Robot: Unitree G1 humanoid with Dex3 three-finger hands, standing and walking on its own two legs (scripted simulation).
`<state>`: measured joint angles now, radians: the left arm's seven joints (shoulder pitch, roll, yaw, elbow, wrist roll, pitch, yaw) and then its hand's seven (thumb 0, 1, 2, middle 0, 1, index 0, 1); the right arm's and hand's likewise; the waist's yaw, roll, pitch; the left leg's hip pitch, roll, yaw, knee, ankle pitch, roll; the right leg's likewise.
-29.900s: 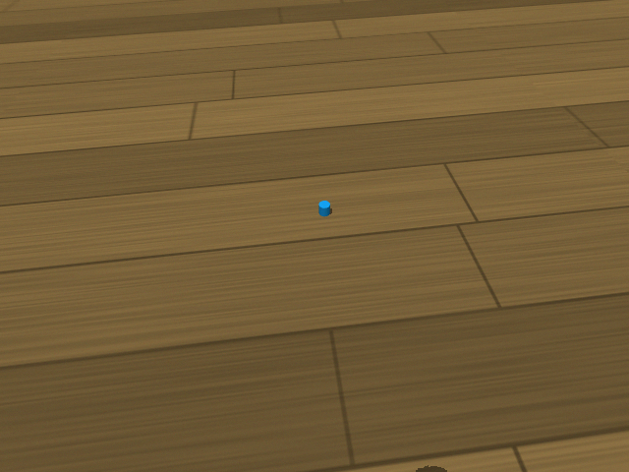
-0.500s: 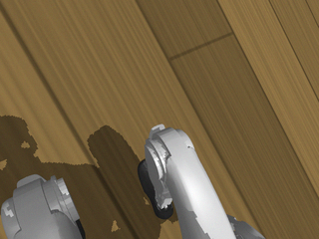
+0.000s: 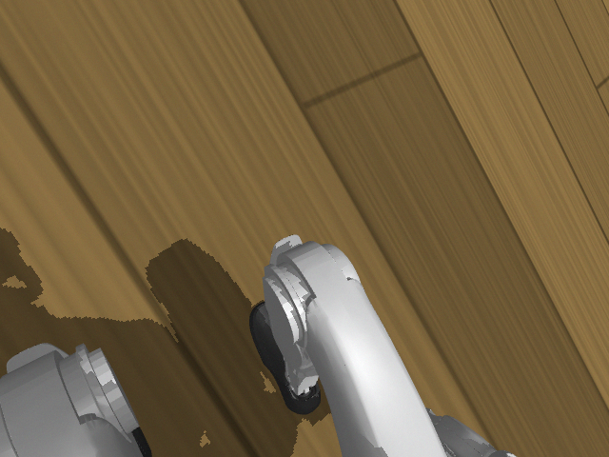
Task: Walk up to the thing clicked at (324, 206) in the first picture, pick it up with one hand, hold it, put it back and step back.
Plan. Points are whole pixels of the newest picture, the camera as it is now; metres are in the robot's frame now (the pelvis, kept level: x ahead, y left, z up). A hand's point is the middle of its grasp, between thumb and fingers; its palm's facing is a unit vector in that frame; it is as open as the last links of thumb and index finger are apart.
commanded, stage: rest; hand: left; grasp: from above
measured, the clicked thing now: out of the picture +0.49 +0.28 -0.28
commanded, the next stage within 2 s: open in 0.02 s
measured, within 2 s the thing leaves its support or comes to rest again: neither
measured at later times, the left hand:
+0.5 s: hand out of the picture +0.47 +0.28 -0.25, palm faces -0.44 -0.13 -0.89, open 9.8 cm
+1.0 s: hand out of the picture +0.47 +0.28 -0.25, palm faces -0.45 -0.13 -0.88, open 12.5 cm
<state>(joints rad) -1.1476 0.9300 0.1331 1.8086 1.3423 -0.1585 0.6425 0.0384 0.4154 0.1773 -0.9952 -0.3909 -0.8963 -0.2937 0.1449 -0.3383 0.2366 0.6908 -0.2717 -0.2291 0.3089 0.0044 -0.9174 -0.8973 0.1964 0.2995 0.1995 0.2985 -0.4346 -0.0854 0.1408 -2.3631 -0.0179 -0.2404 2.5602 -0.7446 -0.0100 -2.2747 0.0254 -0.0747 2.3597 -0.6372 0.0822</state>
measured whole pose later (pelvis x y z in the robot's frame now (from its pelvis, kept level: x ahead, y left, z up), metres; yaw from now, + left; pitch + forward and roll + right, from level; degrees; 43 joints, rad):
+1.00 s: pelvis -0.01 +0.00 +0.01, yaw -1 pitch +29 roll -15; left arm -1.15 0.98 0.08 1.78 1.31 -0.17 0.62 0.00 -0.24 0.76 -0.30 -0.82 -0.31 -0.81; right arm 0.15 -0.35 0.28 0.65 -0.27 -0.24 0.29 0.00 -0.91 -0.90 0.20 0.30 0.20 0.30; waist -0.44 -0.11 0.18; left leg -2.34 -0.01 -0.26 2.53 -0.73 -0.02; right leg -2.24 0.02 -0.10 2.32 -0.62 0.08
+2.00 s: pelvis -0.02 -0.02 +0.06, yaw +7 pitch +33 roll -8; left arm -1.09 0.67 -0.07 1.42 1.19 -0.16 0.19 0.00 -0.48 1.00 -0.15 -0.95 -0.14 -0.98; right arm 0.14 -0.33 0.10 0.64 -0.12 0.00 0.13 0.00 -0.92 -0.90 0.20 0.30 0.20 0.30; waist -0.28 0.01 -0.04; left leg -2.25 -0.02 -0.15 2.31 -0.64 -0.02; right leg -2.20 -0.02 -0.02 2.20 -0.58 0.06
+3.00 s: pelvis +0.00 -0.01 +0.23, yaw +11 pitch +29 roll -5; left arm -0.17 0.38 -0.03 0.38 0.37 0.22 0.06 0.00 0.86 0.90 -0.21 -0.30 -0.21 -0.31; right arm 0.07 -0.25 -0.01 0.57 0.02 -0.01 -0.01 0.01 -0.91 -0.89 0.20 0.30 0.20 0.30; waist -0.06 0.03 -0.22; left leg -1.66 0.00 -0.09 1.77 -0.62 -0.01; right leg -1.62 -0.05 -0.02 1.69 -0.58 0.05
